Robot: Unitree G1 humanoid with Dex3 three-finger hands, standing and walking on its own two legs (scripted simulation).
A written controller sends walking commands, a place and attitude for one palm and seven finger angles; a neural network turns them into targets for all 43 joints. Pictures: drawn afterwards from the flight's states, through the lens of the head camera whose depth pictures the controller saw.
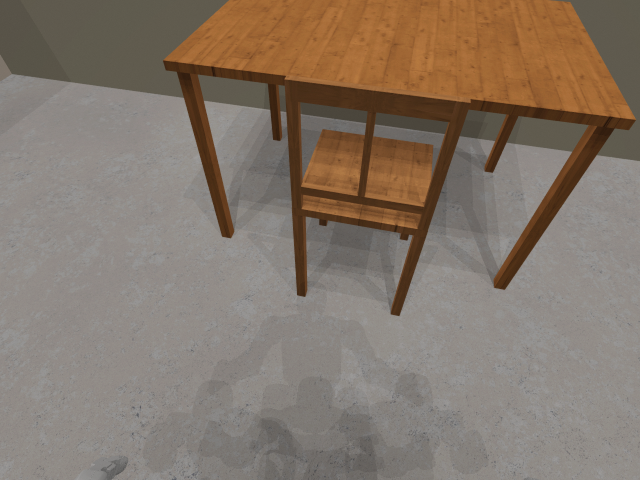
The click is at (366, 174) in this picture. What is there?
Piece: chair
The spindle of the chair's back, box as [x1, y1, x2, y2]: [358, 111, 376, 196]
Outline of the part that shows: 376,112 368,111 367,113 358,195 364,196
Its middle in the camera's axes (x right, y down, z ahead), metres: +0.11 -0.20 +0.92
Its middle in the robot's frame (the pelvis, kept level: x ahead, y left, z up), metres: +0.82 -0.07 -0.10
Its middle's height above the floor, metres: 0.67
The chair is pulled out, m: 0.00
